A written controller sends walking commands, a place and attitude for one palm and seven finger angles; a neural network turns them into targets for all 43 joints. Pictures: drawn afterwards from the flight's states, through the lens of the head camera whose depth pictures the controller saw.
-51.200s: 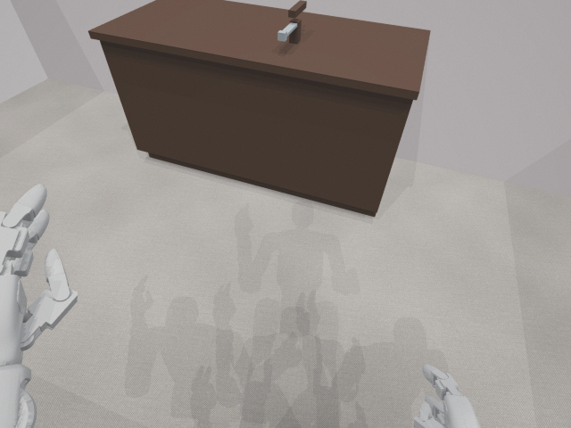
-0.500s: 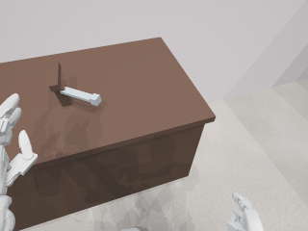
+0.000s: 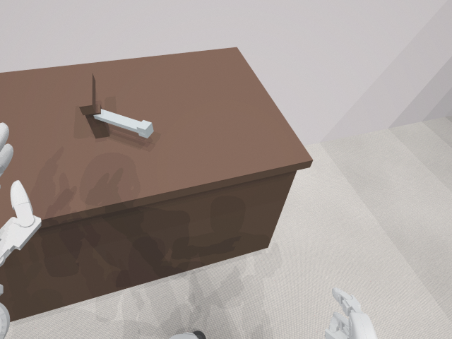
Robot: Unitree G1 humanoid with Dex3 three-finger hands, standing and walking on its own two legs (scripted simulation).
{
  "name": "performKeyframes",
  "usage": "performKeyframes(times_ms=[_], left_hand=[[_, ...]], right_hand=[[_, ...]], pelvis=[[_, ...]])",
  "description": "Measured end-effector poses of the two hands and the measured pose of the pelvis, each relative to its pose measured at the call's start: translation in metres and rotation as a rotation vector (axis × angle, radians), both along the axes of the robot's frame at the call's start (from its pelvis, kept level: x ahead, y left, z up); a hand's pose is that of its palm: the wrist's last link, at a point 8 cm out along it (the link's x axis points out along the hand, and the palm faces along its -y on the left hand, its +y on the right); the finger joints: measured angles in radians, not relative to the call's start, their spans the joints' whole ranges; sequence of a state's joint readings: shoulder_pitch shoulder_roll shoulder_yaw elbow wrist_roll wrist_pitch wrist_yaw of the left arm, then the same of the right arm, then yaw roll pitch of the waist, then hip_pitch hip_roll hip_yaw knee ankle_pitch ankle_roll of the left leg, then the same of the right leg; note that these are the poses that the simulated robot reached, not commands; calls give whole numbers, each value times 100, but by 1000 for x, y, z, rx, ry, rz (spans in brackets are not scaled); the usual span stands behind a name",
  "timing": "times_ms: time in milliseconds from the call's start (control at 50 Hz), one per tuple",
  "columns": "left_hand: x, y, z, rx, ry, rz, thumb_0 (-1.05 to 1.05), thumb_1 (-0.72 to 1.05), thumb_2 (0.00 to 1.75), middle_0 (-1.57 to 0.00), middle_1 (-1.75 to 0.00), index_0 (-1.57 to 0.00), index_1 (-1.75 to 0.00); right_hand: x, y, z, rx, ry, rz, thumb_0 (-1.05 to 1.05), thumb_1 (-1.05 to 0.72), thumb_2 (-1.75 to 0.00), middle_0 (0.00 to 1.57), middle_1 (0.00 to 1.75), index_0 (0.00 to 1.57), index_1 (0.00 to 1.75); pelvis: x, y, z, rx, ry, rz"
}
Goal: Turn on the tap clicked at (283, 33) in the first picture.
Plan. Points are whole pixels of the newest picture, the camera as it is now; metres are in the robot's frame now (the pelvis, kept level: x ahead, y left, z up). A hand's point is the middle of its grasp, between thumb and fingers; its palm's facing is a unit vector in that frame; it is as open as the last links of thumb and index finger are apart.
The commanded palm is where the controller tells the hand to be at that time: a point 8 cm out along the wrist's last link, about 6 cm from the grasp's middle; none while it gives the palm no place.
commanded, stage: step back with the hand held close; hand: left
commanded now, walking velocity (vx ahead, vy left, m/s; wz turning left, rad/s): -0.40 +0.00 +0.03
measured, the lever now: (145, 129) +0.55 +0.25 +0.02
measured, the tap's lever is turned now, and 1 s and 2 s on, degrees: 51 51 51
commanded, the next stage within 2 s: stop stepping back and stand still in 0.22 s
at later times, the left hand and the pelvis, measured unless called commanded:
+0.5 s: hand (35, 333) +0.10 +0.21 +0.16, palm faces +0.33 -0.83 -0.46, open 7.4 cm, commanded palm +0.05 +0.25 +0.18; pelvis -0.11 -0.03 +0.00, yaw -1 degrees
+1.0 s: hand out of the picture +0.03 +0.22 +0.16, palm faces +0.46 -0.81 -0.35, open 7.4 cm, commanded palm -0.02 +0.26 +0.18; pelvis -0.16 -0.03 +0.00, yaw +3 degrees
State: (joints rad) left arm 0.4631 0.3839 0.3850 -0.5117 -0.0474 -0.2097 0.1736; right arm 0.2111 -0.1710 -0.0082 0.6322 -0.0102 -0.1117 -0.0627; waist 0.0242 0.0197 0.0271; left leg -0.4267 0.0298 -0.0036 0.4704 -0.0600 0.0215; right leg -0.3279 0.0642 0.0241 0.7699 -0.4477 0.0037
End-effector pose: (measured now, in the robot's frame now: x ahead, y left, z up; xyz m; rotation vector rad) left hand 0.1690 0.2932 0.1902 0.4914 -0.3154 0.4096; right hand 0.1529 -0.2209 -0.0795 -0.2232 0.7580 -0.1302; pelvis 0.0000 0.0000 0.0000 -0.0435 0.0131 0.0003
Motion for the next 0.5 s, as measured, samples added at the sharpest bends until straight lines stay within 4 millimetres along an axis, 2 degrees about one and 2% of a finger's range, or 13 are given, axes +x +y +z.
performKeyframes(times_ms=[120, 180, 260, 320, 380, 500], left_hand=[[-12, -34, -8, -49, 40, -66, 2, 89, 90, -21, -30, -21, -30], [-16, -46, -6, -47, 55, -125, 2, 89, 90, -21, -30, -21, -30], [-23, -42, -4, -6, 66, -157, 1, 89, 90, -22, -30, -21, -30], [-32, -33, -5, 20, 62, -154, 1, 88, 90, -22, -30, -21, -30], [-49, -31, -8, 16, 104, -123, 1, 89, 90, -22, -30, -21, -30], [-103, -46, -11, 15, 148, -75, 2, 89, 90, -22, -30, -21, -30]], right_hand=[[-12, 0, -9, 44, 0, 32, 1, -91, -90, 20, 30, 20, 30], [-24, -7, -3, 42, 17, -3, 1, -91, -90, 21, 30, 20, 30], [-40, -19, 6, -3, 5, -45, 1, -91, -90, 21, 30, 20, 30], [-52, -29, 8, -25, -8, -74, 1, -91, -90, 20, 30, 20, 30], [-70, -33, 13, -23, -24, -62, 1, -91, -90, 20, 30, 20, 30], [-110, -45, 6, -2, -39, -43, 1, -91, -90, 20, 30, 20, 30]], pelvis=[[-26, -11, -1, -2, 9, -31], [-33, -14, 4, 25, 23, -35], [-44, -11, 4, 38, 37, -31], [-61, -11, 0, 52, 32, -28], [-79, -14, 3, 59, 13, -33], [-110, -27, 1, 47, -26, -18]])
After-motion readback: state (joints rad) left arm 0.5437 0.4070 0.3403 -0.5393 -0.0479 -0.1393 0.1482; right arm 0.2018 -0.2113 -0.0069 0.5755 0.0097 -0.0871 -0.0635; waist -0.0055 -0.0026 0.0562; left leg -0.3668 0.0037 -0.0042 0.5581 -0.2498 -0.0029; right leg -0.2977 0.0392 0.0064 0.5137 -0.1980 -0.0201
